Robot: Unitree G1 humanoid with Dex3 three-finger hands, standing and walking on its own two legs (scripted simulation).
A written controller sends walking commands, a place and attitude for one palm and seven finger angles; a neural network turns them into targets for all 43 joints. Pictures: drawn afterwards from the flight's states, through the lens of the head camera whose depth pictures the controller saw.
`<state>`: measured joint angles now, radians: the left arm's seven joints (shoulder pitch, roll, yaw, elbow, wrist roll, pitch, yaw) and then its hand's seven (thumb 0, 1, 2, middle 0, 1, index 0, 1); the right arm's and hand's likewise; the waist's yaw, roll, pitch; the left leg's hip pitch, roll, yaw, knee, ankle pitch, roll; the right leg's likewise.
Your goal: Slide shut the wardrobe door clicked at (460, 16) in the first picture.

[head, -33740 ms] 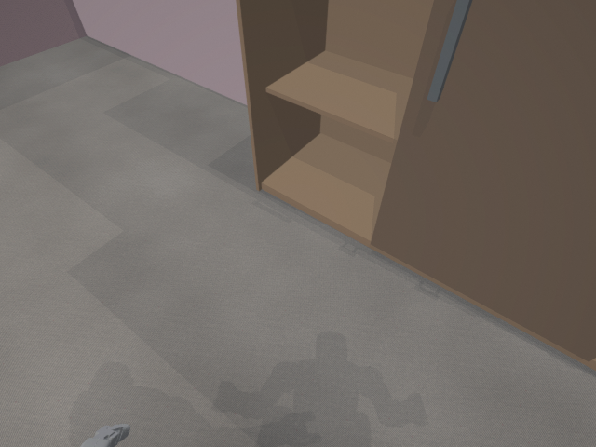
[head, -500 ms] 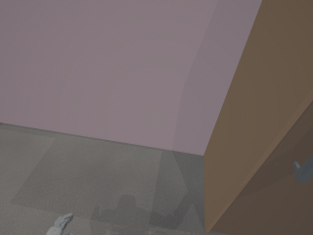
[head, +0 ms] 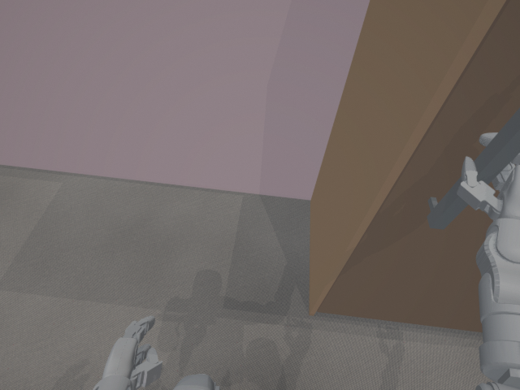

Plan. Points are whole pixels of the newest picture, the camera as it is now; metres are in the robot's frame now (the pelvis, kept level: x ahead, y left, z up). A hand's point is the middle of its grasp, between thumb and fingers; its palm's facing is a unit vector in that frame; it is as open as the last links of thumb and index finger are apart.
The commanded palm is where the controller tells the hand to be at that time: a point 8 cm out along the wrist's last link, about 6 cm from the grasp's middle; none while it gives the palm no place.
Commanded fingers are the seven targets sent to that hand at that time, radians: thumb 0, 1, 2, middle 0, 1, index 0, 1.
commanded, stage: stop walking and hold the door there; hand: right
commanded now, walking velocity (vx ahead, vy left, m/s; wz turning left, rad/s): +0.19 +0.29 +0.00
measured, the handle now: (487, 151) +0.43 -0.30 +0.16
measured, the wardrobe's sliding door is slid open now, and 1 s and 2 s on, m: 0.00 0.00 0.00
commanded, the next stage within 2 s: loosen the grip on the handle in 0.76 s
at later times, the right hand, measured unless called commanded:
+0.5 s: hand (469, 182) +0.38 -0.27 +0.14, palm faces +0.37 +0.90 -0.24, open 6.1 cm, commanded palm +0.35 -0.29 +0.13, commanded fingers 0.00 -0.90 -0.90 0.45 1.40 0.45 1.40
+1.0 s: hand (477, 178) +0.39 -0.28 +0.14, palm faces +0.38 +0.91 -0.18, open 6.9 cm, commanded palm +0.35 -0.30 +0.15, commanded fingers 0.00 0.07 -0.43 0.45 1.40 0.45 1.40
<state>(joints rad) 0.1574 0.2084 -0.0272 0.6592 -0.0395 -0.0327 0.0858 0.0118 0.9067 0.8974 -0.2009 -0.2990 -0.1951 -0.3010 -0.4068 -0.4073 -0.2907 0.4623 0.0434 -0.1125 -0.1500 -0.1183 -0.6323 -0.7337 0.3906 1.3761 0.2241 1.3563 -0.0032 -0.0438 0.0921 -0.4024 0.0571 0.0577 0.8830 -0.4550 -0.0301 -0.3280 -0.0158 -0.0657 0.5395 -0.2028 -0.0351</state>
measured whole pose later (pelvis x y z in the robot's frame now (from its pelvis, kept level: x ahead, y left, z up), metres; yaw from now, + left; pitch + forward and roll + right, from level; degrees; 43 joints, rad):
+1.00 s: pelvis -0.02 +0.00 +0.00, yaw +0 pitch +1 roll +0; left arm 0.25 0.22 -0.03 0.72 0.00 -0.08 0.03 0.01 0.90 0.90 -0.21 -0.30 -0.20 -0.30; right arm -0.63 -0.43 -0.34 0.73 -0.03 -0.08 -0.02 -0.07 -0.48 -0.74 0.43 1.38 0.38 1.39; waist -0.02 0.04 0.01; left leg -0.22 -0.03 0.09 0.54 -0.34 0.06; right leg -0.36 0.00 -0.07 0.50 -0.15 -0.03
